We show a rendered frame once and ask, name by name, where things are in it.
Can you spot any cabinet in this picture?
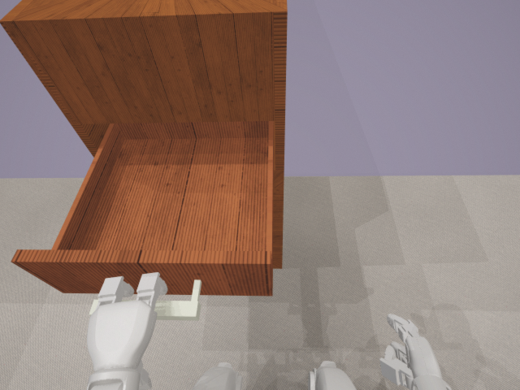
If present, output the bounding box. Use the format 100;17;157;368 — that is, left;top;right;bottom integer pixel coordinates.
0;0;288;269

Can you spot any left robot hand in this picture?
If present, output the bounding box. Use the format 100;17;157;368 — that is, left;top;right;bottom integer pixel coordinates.
87;272;167;390

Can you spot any drawer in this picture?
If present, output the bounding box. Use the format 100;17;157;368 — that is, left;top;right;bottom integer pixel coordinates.
11;121;274;296

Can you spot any right robot hand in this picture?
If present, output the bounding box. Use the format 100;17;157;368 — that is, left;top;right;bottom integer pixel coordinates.
379;314;442;390

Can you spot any robot left forearm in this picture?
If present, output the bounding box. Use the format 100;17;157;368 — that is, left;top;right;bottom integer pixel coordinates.
87;368;141;390

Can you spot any robot left thigh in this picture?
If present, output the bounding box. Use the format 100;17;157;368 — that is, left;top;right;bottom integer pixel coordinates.
192;366;243;390

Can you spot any handle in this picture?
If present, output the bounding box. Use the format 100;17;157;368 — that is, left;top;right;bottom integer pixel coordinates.
89;279;202;321

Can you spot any robot right shin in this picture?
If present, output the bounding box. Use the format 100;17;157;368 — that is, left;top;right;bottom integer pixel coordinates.
320;361;336;368

